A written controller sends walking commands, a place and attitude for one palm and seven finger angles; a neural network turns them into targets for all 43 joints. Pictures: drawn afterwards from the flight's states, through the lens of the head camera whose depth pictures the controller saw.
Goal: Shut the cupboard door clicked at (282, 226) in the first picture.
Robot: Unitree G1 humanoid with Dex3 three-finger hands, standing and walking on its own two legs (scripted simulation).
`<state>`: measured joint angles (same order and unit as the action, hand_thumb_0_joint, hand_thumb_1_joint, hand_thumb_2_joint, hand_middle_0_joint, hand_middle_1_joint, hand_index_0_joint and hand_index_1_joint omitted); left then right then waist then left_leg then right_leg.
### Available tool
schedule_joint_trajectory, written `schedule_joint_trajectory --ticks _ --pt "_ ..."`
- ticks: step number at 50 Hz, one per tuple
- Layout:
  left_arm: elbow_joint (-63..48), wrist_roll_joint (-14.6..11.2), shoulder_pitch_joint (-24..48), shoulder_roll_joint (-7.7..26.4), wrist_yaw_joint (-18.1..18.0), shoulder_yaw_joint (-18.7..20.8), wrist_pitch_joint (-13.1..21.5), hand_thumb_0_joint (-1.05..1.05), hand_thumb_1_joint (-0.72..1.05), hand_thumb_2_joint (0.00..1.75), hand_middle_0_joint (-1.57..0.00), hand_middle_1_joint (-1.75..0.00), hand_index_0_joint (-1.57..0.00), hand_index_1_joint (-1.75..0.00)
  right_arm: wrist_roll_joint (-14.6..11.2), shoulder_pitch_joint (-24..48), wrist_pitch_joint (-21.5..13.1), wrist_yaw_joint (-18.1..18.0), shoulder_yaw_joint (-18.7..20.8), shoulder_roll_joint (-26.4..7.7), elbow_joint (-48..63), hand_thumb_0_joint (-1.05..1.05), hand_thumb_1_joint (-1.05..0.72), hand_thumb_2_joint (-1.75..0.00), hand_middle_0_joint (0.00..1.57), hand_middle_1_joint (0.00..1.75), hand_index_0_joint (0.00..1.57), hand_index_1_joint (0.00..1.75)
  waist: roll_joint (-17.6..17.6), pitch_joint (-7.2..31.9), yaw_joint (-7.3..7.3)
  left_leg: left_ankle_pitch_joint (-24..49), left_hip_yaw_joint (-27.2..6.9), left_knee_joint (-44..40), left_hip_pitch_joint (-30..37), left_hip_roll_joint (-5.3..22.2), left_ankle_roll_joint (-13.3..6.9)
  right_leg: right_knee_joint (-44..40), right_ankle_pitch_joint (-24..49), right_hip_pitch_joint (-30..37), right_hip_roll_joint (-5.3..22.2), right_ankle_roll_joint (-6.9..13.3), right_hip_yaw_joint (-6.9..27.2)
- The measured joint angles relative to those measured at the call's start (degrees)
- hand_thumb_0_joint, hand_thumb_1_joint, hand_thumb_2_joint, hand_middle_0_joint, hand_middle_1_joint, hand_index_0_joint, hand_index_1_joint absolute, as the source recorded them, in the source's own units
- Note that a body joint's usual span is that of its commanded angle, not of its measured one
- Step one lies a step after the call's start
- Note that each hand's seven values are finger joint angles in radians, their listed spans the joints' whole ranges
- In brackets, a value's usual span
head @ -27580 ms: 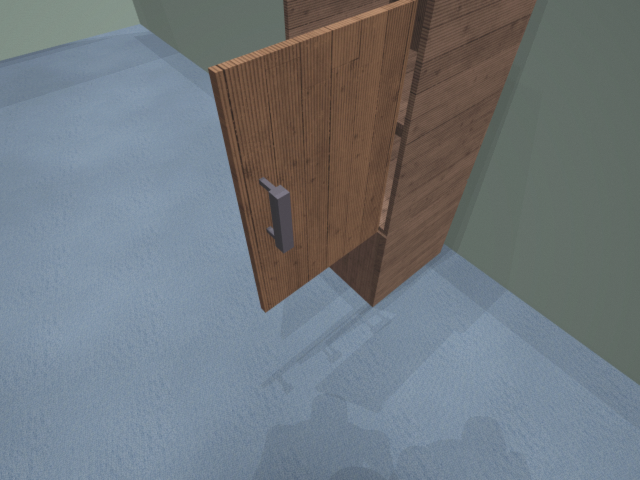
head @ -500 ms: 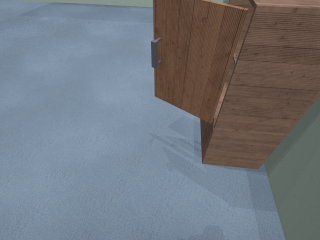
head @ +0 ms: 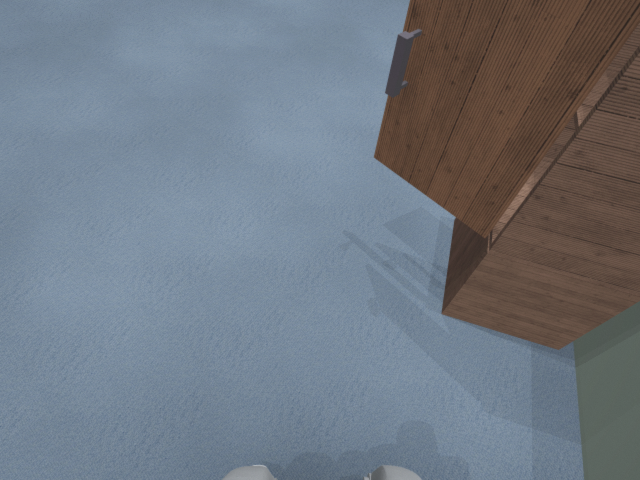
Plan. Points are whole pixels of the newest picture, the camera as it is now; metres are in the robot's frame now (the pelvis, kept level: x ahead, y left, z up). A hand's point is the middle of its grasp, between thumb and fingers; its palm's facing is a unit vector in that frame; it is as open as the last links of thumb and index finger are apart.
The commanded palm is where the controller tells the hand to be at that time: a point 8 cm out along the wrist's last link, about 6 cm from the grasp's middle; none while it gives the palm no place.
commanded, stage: walk to a spot facing it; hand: left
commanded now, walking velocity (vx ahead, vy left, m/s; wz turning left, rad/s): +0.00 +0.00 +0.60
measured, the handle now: (404, 63) +0.94 -0.16 +0.00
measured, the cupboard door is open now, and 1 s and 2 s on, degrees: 61 61 61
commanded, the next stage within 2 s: turn to face it in 1.54 s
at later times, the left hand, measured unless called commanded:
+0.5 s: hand out of the picture +0.01 +0.17 -0.14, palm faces +0.31 -0.91 -0.29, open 7.3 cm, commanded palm none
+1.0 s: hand out of the picture +0.05 +0.24 -0.14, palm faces +0.56 -0.79 -0.25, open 7.4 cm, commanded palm none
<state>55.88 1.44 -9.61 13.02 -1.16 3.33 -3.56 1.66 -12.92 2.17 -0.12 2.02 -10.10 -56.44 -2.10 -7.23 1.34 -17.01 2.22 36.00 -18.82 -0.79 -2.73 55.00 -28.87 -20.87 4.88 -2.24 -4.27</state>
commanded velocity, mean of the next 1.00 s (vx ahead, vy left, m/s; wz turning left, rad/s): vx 0.17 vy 0.00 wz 0.58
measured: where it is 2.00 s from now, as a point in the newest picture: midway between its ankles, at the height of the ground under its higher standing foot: (224, 417)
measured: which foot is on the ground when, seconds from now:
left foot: down 0.00-0.30, up 0.32-0.62, down 0.64-1.00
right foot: up 0.00-0.28, down 0.30-0.64, up 0.66-1.00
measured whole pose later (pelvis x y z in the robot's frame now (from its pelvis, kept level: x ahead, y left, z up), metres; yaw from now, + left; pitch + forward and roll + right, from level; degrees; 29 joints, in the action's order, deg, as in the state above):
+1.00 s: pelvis +0.09 +0.00 +0.01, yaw +36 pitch +1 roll +1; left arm 49.8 1.6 -9.8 14.5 2.5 4.1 -0.3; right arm 1.6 -18.1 -0.1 0.5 2.1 -11.5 -55.7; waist 0.1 -4.8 1.1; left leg -20.0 -4.7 25.0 -5.7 -0.8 0.2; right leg 39.4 -14.1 -26.9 4.5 -4.3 -3.0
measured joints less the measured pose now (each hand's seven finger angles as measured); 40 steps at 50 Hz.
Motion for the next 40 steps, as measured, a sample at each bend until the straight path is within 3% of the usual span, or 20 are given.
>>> schedule_joint_trajectory --ticks 3,6,11,14,15,16,18,20,22,25,28,31,33,36,40 --pt "-0.8 0.0 0.4 0.0 0.3 0.4 0.2 0.00 0.91 0.90 -0.20 -0.30 -0.20 -0.29 0.0 -0.7 -0.5 -0.6 -0.2 0.7 0.4 0.00 -0.91 -0.90 0.20 0.30 0.20 0.30 0.6 0.1 0.04 3.4 -2.0 -4.8 0.4 -0.8 0.1 5.5 3.7 -3.8 -1.4 -0.8 2.7" --pt "-2.1 -0.2 0.7 0.1 0.4 0.6 0.6 0.00 0.91 0.90 -0.20 -0.30 -0.20 -0.29 -0.1 -1.1 -0.6 -0.8 -0.1 0.6 0.5 0.00 -0.90 -0.90 0.20 0.30 0.21 0.30 1.6 0.4 0.09 5.9 -4.3 -8.3 0.7 -1.1 0.2 3.5 4.5 -4.6 -2.1 -1.4 3.7" --pt "-4.2 -0.3 2.1 0.1 0.2 0.6 0.8 0.00 0.91 0.90 -0.20 -0.30 -0.20 -0.29 0.1 -1.0 0.3 -0.7 0.9 -0.7 1.0 0.00 -0.90 -0.90 0.20 0.30 0.21 0.30 3.2 1.0 0.72 7.8 -8.6 -9.8 -0.2 -1.7 1.4 -6.0 4.2 -2.1 -3.3 -1.3 4.4" --pt "-5.5 -0.5 2.3 0.0 0.2 0.4 1.6 0.00 0.91 0.90 -0.20 -0.30 -0.20 -0.29 -0.1 -0.9 1.1 -0.5 1.8 -1.9 1.6 0.01 -0.90 -0.90 0.20 0.30 0.21 0.30 4.1 1.7 0.82 7.7 -11.3 -8.1 -1.9 -2.7 2.6 -17.8 7.7 2.9 -4.4 -0.6 4.3" --pt "-6.4 -0.3 1.6 0.6 0.2 0.2 2.1 0.00 0.91 0.90 -0.20 -0.30 -0.20 -0.29 -0.3 -1.2 1.4 -0.4 2.1 -2.0 2.0 0.01 -0.90 -0.90 0.20 0.30 0.21 0.30 3.1 2.7 0.59 6.1 -11.3 -6.2 -3.3 -3.8 2.9 -23.8 7.6 5.3 -3.5 0.4 5.0" --pt "-6.6 0.0 1.4 0.6 0.0 0.3 2.6 0.00 0.91 0.90 -0.20 -0.30 -0.20 -0.29 -0.5 -0.8 1.6 -0.3 2.6 -2.5 2.1 0.01 -0.90 -0.90 0.20 0.30 0.21 0.30 2.7 2.8 0.07 1.0 -10.7 -1.7 -5.4 -4.4 3.4 -25.2 10.2 5.3 -3.1 1.2 5.2" --pt "-6.2 0.2 1.3 -0.4 -0.3 0.0 2.4 0.00 0.91 0.90 -0.20 -0.30 -0.20 -0.29 -0.3 0.5 2.1 0.0 3.5 -4.2 2.4 0.01 -0.90 -0.90 0.20 0.30 0.20 0.30 4.3 1.6 0.35 -7.0 -9.4 11.6 -9.3 -4.2 4.1 -23.1 10.5 5.6 -3.0 1.9 3.3" --pt "-5.8 0.3 0.4 -1.0 -0.5 -0.2 2.4 0.00 0.91 0.90 -0.20 -0.30 -0.20 -0.29 -0.3 1.4 2.3 0.4 3.9 -5.2 2.8 0.01 -0.91 -0.90 0.20 0.30 0.20 0.30 4.6 1.1 0.66 -8.4 -6.7 22.6 -11.8 -3.2 4.8 -23.3 10.1 6.9 -2.2 1.9 1.9" --pt "-5.4 0.3 -0.6 -1.2 -0.6 -0.3 2.5 0.00 0.91 0.90 -0.20 -0.30 -0.20 -0.29 -0.5 2.1 2.3 0.7 3.9 -5.5 3.5 0.01 -0.91 -0.90 0.20 0.30 0.20 0.30 3.8 0.8 1.12 -8.1 -4.3 27.0 -12.1 -1.7 5.6 -24.0 9.9 8.3 -1.1 1.8 0.5" --pt "-5.3 0.4 -1.4 -1.2 -0.4 -0.5 2.8 0.00 0.91 0.90 -0.20 -0.30 -0.20 -0.29 -0.8 3.0 2.4 1.2 3.5 -5.3 4.2 0.01 -0.91 -0.90 0.20 0.30 0.20 0.30 2.1 0.3 1.17 -8.5 -1.6 22.6 -9.3 0.4 6.2 -24.2 9.4 9.6 0.8 1.6 -1.8" --pt "-5.4 0.5 -2.3 -1.0 0.0 -0.5 3.3 0.00 0.91 0.90 -0.20 -0.30 -0.21 -0.30 -0.9 4.1 2.3 1.5 2.8 -5.0 4.5 0.01 -0.91 -0.90 0.20 0.30 0.20 0.30 0.9 -0.1 0.29 -9.0 0.0 14.5 -5.2 1.5 5.8 -23.4 8.3 10.3 2.3 0.9 -4.3" --pt "-5.2 0.5 -3.7 -0.2 0.6 -0.2 3.6 0.00 0.91 0.90 -0.21 -0.30 -0.21 -0.30 -0.9 5.0 1.7 1.7 2.0 -4.4 4.9 0.01 -0.91 -0.90 0.20 0.30 0.20 0.30 -0.4 0.0 -0.85 -7.9 1.7 4.7 -0.3 1.6 4.8 -21.3 6.4 10.4 3.8 -0.1 -6.7" --pt "-4.8 0.1 -5.2 0.7 1.1 0.3 3.3 0.00 0.90 0.90 -0.21 -0.30 -0.21 -0.30 -0.6 5.0 0.4 1.9 1.5 -4.3 5.8 0.01 -0.91 -0.90 0.20 0.30 0.20 0.30 -1.2 0.8 -1.27 -1.4 2.2 -1.7 2.2 1.1 2.9 -16.0 3.8 8.5 5.2 -0.8 -7.4" --pt "-3.0 0.3 -5.5 2.0 1.4 0.9 1.3 0.00 0.91 0.90 -0.20 -0.30 -0.21 -0.29 0.0 4.6 -1.6 1.4 0.8 -3.4 6.6 0.01 -0.91 -0.90 0.20 0.30 0.20 0.30 -1.6 0.9 -1.82 -2.5 1.2 0.9 1.8 0.6 1.1 0.5 -2.6 1.3 3.5 -0.7 -2.1" --pt "-2.7 0.4 -4.1 2.9 2.3 1.5 1.1 0.01 0.91 0.90 -0.20 -0.30 -0.20 -0.29 0.1 1.4 -2.7 0.4 -0.1 -2.1 6.1 0.00 -0.91 -0.90 0.20 0.30 0.20 0.30 -0.8 1.4 -1.72 -1.3 -1.5 -4.9 5.4 0.1 1.4 7.9 4.8 -6.1 1.8 -1.3 1.1"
